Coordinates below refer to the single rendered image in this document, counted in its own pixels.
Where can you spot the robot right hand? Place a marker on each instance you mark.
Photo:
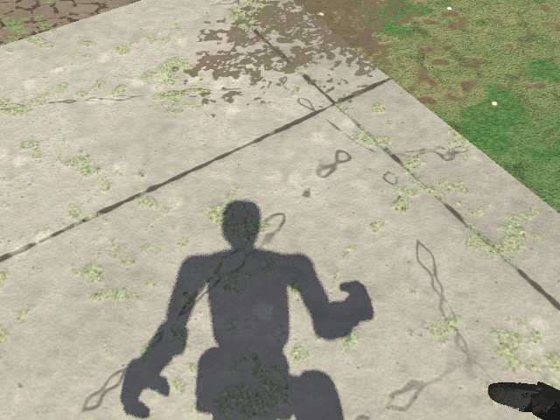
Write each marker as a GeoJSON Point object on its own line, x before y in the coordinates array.
{"type": "Point", "coordinates": [541, 399]}

